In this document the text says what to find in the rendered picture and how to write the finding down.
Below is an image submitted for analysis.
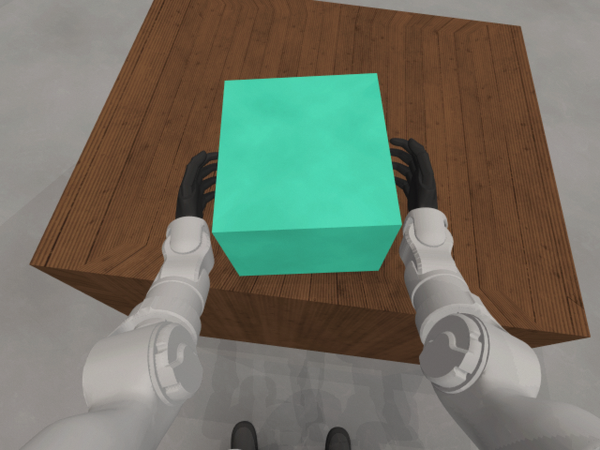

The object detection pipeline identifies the right robot forearm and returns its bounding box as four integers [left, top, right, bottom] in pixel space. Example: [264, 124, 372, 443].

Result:
[399, 207, 509, 345]

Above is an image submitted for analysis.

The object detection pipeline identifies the right robot foot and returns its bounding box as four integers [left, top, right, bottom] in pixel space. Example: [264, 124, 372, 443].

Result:
[325, 427, 351, 450]

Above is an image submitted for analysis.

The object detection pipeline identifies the pedestal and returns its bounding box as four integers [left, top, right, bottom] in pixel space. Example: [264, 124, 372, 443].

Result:
[29, 0, 591, 365]

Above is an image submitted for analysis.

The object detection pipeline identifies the robot left hand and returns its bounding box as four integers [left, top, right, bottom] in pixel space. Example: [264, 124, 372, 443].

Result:
[175, 150, 218, 219]

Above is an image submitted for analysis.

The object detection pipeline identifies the robot left upper arm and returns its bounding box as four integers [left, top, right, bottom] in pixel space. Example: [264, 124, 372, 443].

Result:
[19, 322, 203, 450]

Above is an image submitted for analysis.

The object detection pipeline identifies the carton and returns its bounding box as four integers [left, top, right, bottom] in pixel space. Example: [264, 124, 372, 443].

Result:
[212, 73, 402, 276]

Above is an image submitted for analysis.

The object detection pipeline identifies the left robot forearm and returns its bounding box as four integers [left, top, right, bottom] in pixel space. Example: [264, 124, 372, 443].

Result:
[82, 217, 215, 406]

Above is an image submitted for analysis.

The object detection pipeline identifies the robot right hand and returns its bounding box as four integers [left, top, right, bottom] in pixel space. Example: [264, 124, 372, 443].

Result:
[389, 138, 438, 212]

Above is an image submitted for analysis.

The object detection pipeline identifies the robot right upper arm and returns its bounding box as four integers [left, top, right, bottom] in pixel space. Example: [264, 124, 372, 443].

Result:
[419, 313, 600, 450]

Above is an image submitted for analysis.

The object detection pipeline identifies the robot foot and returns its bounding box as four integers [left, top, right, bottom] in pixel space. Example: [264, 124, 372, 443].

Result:
[325, 427, 351, 450]
[231, 421, 258, 450]

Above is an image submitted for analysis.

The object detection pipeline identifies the left robot foot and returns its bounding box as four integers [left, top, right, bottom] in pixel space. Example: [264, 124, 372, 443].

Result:
[231, 421, 258, 450]

